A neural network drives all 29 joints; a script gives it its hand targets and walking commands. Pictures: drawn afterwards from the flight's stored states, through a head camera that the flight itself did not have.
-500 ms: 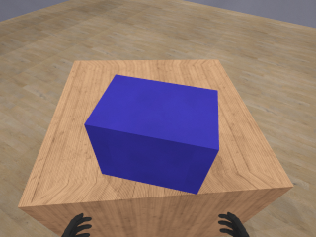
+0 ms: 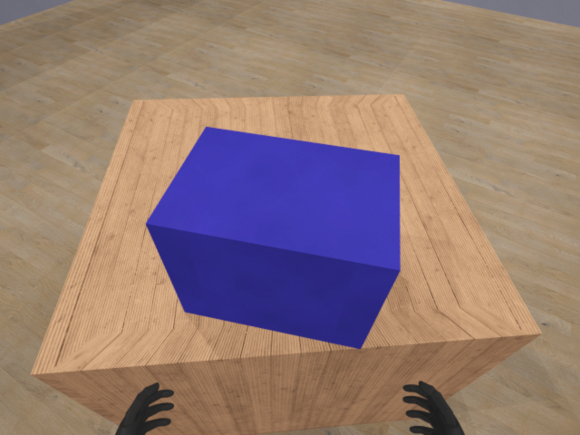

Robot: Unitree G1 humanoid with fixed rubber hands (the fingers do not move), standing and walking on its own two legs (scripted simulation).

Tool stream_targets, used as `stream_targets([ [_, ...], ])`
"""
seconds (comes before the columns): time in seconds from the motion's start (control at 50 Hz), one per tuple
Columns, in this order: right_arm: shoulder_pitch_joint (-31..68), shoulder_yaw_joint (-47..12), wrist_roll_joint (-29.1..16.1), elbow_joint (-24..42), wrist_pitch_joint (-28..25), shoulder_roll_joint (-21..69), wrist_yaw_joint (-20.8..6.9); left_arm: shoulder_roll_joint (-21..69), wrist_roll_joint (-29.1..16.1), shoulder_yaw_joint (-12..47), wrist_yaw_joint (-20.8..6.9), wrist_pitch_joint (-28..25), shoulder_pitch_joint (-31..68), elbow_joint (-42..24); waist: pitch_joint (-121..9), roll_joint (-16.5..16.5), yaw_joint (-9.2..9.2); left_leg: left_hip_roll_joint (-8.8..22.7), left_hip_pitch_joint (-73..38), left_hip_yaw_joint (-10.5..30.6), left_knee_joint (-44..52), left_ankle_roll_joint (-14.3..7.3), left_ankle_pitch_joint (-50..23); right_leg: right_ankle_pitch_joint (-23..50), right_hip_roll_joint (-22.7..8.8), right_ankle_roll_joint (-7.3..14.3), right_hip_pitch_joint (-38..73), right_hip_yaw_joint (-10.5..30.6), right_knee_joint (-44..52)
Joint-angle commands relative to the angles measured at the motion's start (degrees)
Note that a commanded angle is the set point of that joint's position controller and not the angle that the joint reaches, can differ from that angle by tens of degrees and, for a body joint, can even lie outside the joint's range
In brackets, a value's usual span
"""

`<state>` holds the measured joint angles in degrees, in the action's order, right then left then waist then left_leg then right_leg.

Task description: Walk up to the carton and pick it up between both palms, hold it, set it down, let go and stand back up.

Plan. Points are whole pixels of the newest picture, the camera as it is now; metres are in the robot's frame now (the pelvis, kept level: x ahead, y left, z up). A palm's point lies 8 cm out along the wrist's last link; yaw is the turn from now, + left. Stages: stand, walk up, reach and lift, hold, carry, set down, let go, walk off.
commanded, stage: let go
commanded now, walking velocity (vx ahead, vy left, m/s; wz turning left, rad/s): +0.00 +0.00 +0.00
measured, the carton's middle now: (284, 239) +0.42 +0.01 +0.02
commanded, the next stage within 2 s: stand in 0.16 s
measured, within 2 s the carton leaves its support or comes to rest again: neither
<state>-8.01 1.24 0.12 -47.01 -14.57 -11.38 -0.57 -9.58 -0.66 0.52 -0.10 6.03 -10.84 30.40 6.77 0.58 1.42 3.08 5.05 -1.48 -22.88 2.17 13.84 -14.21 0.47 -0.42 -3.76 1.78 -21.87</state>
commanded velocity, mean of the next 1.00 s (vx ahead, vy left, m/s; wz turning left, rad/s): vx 0.00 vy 0.00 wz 0.00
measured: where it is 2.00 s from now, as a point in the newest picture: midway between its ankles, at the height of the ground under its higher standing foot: outside the picture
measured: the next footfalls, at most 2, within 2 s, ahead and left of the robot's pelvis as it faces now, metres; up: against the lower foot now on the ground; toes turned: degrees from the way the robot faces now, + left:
none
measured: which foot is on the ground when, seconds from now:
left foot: down 0.00-1.00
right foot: down 0.00-1.00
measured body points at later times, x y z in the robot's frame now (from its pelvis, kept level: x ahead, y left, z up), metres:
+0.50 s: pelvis -0.01 +0.01 +0.00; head -0.01 +0.00 +0.45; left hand +0.06 +0.32 -0.12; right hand +0.06 -0.29 -0.13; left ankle -0.01 +0.14 -0.74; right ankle -0.02 -0.12 -0.74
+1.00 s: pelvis -0.04 +0.01 +0.00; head -0.03 +0.01 +0.45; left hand +0.01 +0.31 -0.14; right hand +0.03 -0.28 -0.14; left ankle -0.01 +0.14 -0.74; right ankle -0.02 -0.13 -0.74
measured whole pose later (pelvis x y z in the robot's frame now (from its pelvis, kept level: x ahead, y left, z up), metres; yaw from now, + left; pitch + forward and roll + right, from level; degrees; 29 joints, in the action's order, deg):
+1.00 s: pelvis -0.04 +0.01 +0.00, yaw +1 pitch -2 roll +0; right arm -7.9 0.4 1.3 -64.6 -0.5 -19.1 -1.5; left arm -18.8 1.5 0.2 -0.4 -1.1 -11.8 60.8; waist 2.5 0.1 -0.1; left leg 0.9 10.7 -0.6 -22.1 0.6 9.4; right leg -10.7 -1.5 -1.9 -9.5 1.4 -22.2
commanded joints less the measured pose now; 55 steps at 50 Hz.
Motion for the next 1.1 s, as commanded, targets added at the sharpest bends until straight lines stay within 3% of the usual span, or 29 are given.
stream_targets([
  [0.0,4.44,2.92,-0.36,7.14,-3.69,-6.93,0.4,-6.52,0.2,-1.74,1.0,-2.94,5.36,-10.59,-12.77,-1.98,-0.11,-3.43,-8.83,-2.98,-1.06,0.48,-22.12,20.69,1.33,-0.58,-3.11,-3.14,2.93],
  [0.08,4.43,2.95,-0.05,6.31,-2.34,-7.33,0.26,-6.28,1.32,-1.61,0.92,-1.48,4.34,-9.19,-9.64,-1.79,0.52,-3.2,-8.09,-2.8,-0.09,0.43,-19.97,19.62,1.18,-0.84,-3.71,-2.9,3.31],
  [0.1,3.2,2.57,-0.31,3.95,-1.82,-8.03,0.12,-5.47,1.94,-1.28,0.92,-1.11,3.43,-7.42,-8.55,1.73,-0.68,-3.01,-8.07,-2.92,0.45,0.8,-19.35,19.67,0.71,-0.43,-3.3,-2.11,3.93],
  [0.14,3.68,2.39,0.11,6.32,-0.69,-6.95,0.21,-5.78,1.55,-0.53,0.85,-0.61,3.62,-8.39,-6.78,0.19,-0.94,-2.59,-7.54,-1.77,1.47,-0.05,-15.25,14.42,0.64,-0.12,-4.98,-1.81,4.79],
  [0.16,-2.17,4.55,1.83,2.26,5.46,-16.79,1.25,-20.29,4.12,-6.26,1.63,-4.34,-0.87,1.76,-10.14,-0.53,0.0,2.83,3.39,3.07,0.42,-2.17,-15.45,14.41,-4.89,2.42,-4.18,3.09,-0.19],
  [0.2,2.22,5.09,2.69,2.05,9.58,-17.89,1.42,-21.11,3.02,-6.88,1.08,-6.07,0.54,2.03,-7.69,-1.09,-0.97,2.8,3.88,2.54,2.79,-2.75,-8.35,12.04,-5.24,1.81,-6.32,3.75,0.69],
  [0.22,1.33,4.81,2.88,3.11,9.66,-17.49,1.34,-17.61,3.06,-6.33,0.87,-6.35,1.23,2.87,-9.56,3.68,-0.27,2.52,3.98,1.78,1.9,-3.07,-9.04,11.24,-6.02,1.71,-3.19,4.19,0.35],
  [0.28,1.74,3.25,1.66,1.01,9.84,-15.06,0.76,-18.14,3.42,-5.05,0.87,-7.25,1.95,7.32,-8.1,0.38,-1.45,3.03,3.54,3.68,2.28,-3.9,-8.56,9.72,-5.47,2.41,-5.57,3.24,1.36],
  [0.3,0.49,2.63,1.41,-0.05,9.91,-15.38,0.73,-19.01,2.65,-4.77,0.53,-7.64,-0.38,9.51,-7.81,4.27,-0.99,2.96,4.48,3.58,2.52,-3.96,-9.1,9.42,-6.15,2.21,-5.4,3.74,1.41],
  [0.34,0.55,2.5,0.97,-1.17,10.63,-15.22,0.73,-20.03,2.71,-4.84,0.22,-7.95,1.28,11.6,-6.16,-0.93,-1.29,3.17,3.79,4.49,2.75,-3.91,-6.86,8.62,-5.84,2.08,-8.9,4.71,1.95],
  [0.36,2.37,2.97,1.2,-1.69,10.37,-16.84,0.7,-17.34,2.61,-4.56,0.08,-7.85,2.54,11.61,-9.25,2.82,-1.09,2.98,5.4,5.12,2.57,-4.59,-7.41,11.01,-5.96,2.23,-4.28,3.65,1.46],
  [0.38,2.16,2.64,1.4,-2.31,10.18,-16.57,0.88,-19.83,2.95,-4.69,0.09,-8.03,1.53,13.04,-9.89,-3.78,-0.33,2.96,3.13,5.13,2.61,-4.4,-8.96,10.88,-6.0,2.58,-5.26,3.19,1.35],
  [0.46,2.47,3.0,1.15,-4.59,11.54,-17.74,-0.25,-21.26,2.36,-4.18,-0.27,-8.81,0.9,17.13,-12.02,2.93,-0.67,2.64,2.71,4.16,2.31,-3.6,-11.3,15.59,-6.98,2.43,-3.78,4.16,1.0],
  [0.48,2.93,2.25,0.98,-5.93,11.38,-18.3,-0.15,-20.86,2.47,-4.9,-0.09,-8.89,2.17,17.11,-10.47,-5.0,0.18,3.62,2.95,5.09,1.91,-4.12,-11.17,12.85,-7.0,2.61,-5.34,4.43,1.59],
  [0.52,2.25,3.41,1.02,-8.67,11.6,-21.9,0.18,-19.48,2.09,-3.22,0.09,-8.18,2.23,19.39,-11.63,-0.08,-0.69,4.02,1.17,4.84,3.43,-4.19,-11.35,14.21,-7.1,2.75,-4.4,4.23,1.74],
  [0.54,3.18,2.0,1.12,-8.41,11.62,-18.8,-0.05,-21.46,2.02,-4.0,0.27,-8.15,1.72,19.86,-8.28,-2.83,-0.25,3.93,1.16,5.61,4.23,-4.61,-9.43,11.64,-6.96,2.39,-6.47,4.42,1.85],
  [0.56,1.14,1.93,1.65,-9.95,12.36,-19.59,0.15,-22.23,2.26,-4.12,0.64,-8.28,1.75,20.86,-5.71,-0.36,-0.71,3.95,3.86,5.2,4.26,-4.9,-9.82,11.09,-6.86,2.63,-6.0,4.98,3.03],
  [0.64,-0.54,1.8,0.64,-11.4,12.38,-20.87,-0.31,-23.66,1.8,-4.19,0.98,-7.6,1.3,23.82,-7.93,-3.33,-2.3,3.83,1.68,6.83,6.08,-4.26,-8.44,8.73,-5.89,1.92,-4.95,3.47,3.24],
  [0.68,0.84,1.7,0.91,-12.5,12.44,-21.79,0.34,-23.34,2.18,-4.02,0.9,-8.35,-0.55,24.89,-4.5,-2.5,-1.11,3.69,2.62,6.15,5.16,-4.06,-6.93,6.61,-6.08,2.3,-7.74,4.19,5.33],
  [0.7,2.55,1.48,1.18,-12.75,12.5,-20.89,0.31,-21.96,1.42,-3.16,0.74,-8.14,0.96,24.84,-4.18,1.89,-1.3,3.29,4.3,5.01,6.45,-3.87,-3.43,6.34,-6.42,1.8,-6.66,4.89,5.41],
  [0.72,-0.18,1.14,1.4,-13.46,12.47,-20.19,0.16,-22.07,1.35,-2.85,0.72,-8.08,0.88,24.89,-3.91,-2.59,-2.49,3.09,5.15,5.54,6.67,-3.61,-2.45,5.73,-6.3,1.27,-6.44,3.71,4.95],
  [0.76,1.94,1.21,1.39,-14.16,12.08,-22.66,0.28,-23.63,1.77,-3.89,0.41,-8.02,-0.19,25.57,-3.1,-4.45,-1.28,3.49,4.15,5.8,6.54,-3.56,-2.79,2.91,-6.43,1.74,-8.33,4.48,5.89],
  [0.8,3.49,1.87,2.05,-14.44,12.89,-23.4,0.12,-22.63,1.61,-3.29,0.62,-7.99,-1.05,26.0,-1.03,1.19,-0.27,3.33,6.99,6.52,6.56,-4.15,3.7,0.29,-6.47,1.56,-8.93,5.95,7.12],
  [0.84,3.54,0.69,0.85,-14.01,13.17,-20.82,0.14,-22.79,2.3,-3.61,0.89,-8.21,0.16,25.26,-2.24,0.46,-1.12,4.85,7.66,8.32,9.27,-4.27,7.66,-0.77,-6.41,2.14,-8.56,4.82,5.56],
  [0.86,2.82,1.22,1.06,-13.75,12.66,-21.6,0.08,-22.82,1.53,-3.49,0.75,-8.1,-0.41,26.6,-1.37,4.49,-1.55,3.52,11.79,8.64,11.21,-4.33,14.33,-3.91,-4.93,1.07,-7.78,4.91,5.72],
  [0.88,3.9,1.21,1.64,-14.6,12.71,-22.36,0.06,-23.67,2.95,-3.68,0.69,-8.07,-0.93,27.46,-1.91,0.51,-0.71,4.28,9.12,8.87,10.22,-4.23,11.22,-2.12,-4.93,1.19,-8.42,3.62,4.74],
  [0.98,2.15,1.51,0.83,-14.47,12.13,-21.72,-0.34,-22.29,2.05,-3.65,0.19,-8.5,-0.33,26.98,-5.99,0.4,-2.6,3.65,5.4,7.78,7.08,-4.3,5.02,-2.6,-6.18,1.67,-8.98,5.38,5.99],
  [1.04,2.01,1.85,1.06,-14.41,12.79,-21.71,0.08,-22.04,1.64,-3.25,0.78,-8.68,0.4,27.86,-6.0,1.72,-2.23,3.77,4.7,7.85,6.62,-4.18,-1.01,3.32,-6.82,2.13,-7.33,5.36,5.01],
  [1.08,3.87,1.93,0.84,-14.39,12.18,-20.31,0.16,-20.56,1.68,-2.97,0.81,-8.74,0.61,27.16,-10.12,-1.16,-1.23,4.31,2.85,7.44,5.42,-4.13,-6.09,9.83,-6.83,2.03,-3.22,3.92,4.04],
])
